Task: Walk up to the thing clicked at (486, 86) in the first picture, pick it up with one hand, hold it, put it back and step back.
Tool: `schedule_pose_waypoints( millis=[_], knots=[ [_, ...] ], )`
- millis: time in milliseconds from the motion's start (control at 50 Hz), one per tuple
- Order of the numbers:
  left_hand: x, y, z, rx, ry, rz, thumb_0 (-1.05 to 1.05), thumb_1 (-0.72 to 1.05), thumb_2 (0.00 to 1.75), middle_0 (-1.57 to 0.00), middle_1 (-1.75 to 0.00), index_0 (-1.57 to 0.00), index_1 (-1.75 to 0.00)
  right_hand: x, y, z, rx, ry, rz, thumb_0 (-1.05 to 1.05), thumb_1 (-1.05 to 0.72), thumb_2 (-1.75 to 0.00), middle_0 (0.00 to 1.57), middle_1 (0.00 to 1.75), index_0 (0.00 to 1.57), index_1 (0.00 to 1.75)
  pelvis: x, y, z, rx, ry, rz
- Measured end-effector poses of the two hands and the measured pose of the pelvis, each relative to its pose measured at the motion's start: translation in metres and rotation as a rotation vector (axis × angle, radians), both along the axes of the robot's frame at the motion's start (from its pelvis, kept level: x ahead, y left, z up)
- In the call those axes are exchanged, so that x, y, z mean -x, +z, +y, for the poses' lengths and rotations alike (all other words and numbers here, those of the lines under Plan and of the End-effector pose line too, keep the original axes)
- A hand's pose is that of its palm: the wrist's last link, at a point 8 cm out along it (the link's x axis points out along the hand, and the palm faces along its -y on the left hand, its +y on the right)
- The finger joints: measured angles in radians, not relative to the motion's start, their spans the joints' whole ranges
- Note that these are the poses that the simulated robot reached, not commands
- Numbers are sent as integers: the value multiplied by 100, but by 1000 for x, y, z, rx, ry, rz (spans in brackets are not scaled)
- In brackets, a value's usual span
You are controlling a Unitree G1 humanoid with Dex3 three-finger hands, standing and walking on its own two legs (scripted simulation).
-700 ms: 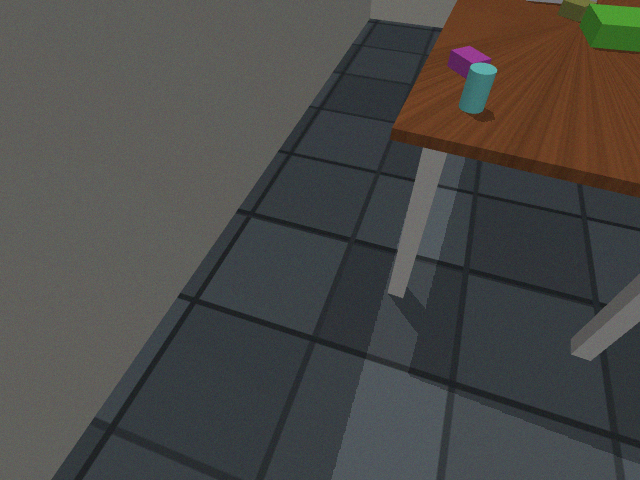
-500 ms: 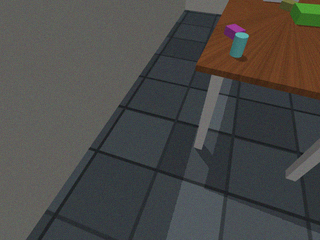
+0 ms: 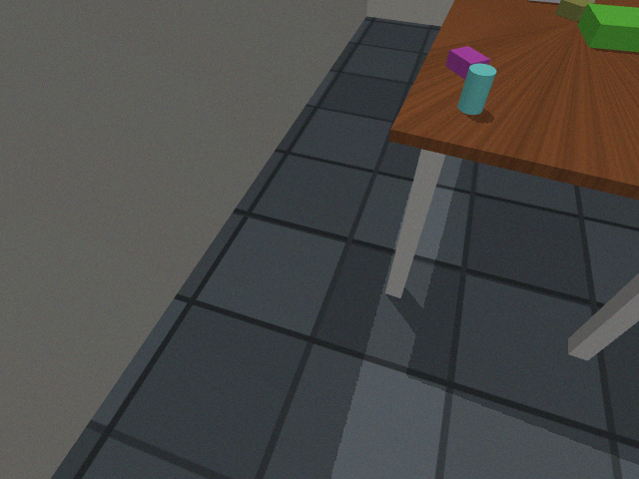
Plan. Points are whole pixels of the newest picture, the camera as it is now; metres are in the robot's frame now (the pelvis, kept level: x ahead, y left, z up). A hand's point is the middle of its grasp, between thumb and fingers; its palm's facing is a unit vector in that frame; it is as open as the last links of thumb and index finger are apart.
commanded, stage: stand
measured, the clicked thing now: (476, 89) +0.90 -0.35 +0.02
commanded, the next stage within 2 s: walk up in 0.42 s
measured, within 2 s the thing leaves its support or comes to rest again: neither
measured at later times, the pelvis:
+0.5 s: pelvis +0.01 +0.01 +0.00, yaw -2 degrees
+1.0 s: pelvis +0.14 +0.09 -0.01, yaw -10 degrees
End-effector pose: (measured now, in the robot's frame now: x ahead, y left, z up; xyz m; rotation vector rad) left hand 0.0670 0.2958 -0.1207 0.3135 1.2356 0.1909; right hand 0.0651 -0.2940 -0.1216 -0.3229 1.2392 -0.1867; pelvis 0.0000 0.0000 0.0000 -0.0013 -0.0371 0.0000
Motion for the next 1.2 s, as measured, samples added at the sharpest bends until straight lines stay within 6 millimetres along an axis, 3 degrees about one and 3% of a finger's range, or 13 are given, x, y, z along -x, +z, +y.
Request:
schedule_pose_waypoints(
  millis=[480,600,700,780,880,980,1060,1140,1200],
  knots=[
    [-9,4,7,-4,-16,-32,0,90,90,-21,-30,-21,-30,-16,2,-1,-5,-2,-48,1,-90,-90,20,30,21,30,-10,-2,5,-2,-26,1],
    [4,10,42,-45,-17,14,0,90,90,-21,-30,-21,-30,-27,11,-5,32,-15,-66,1,-90,-90,20,30,21,30,-26,-4,27,11,-66,8],
    [-2,3,87,-69,-23,72,0,90,90,-21,-30,-21,-30,-43,16,11,69,-25,-70,1,-90,-90,20,30,21,30,-51,-12,56,27,-82,-3],
    [-35,-13,117,-87,-72,105,0,90,90,-21,-30,-21,-30,-51,14,34,92,-74,-115,1,-90,-90,20,30,21,30,-73,-24,80,0,-124,-15],
    [-105,-2,121,-65,-155,27,1,90,90,-21,-30,-20,-30,-42,18,62,50,-162,-93,1,-90,-90,20,30,21,30,-105,-12,90,12,-146,-18],
    [-176,13,113,-55,-230,-53,0,90,90,-21,-30,-20,-30,-40,12,77,13,-205,-58,1,-90,-90,20,30,21,31,-137,-8,93,-6,-167,-19],
    [-230,22,98,-67,-296,-86,0,90,90,-21,-30,-20,-30,-49,-3,76,-16,-237,-29,1,-90,-90,20,30,21,31,-166,-12,91,-20,-194,-17],
    [-282,23,81,-101,-338,-132,0,90,90,-21,-30,-21,-30,-71,-26,66,-40,-264,-15,1,-90,-90,20,30,21,31,-199,-25,80,-15,-215,-16],
    [-309,27,70,-111,-334,-192,0,90,90,-21,-30,-21,-30,-98,-34,64,-55,-256,0,1,-90,-90,20,30,21,30,-220,-28,73,9,-222,-22]
  ],
)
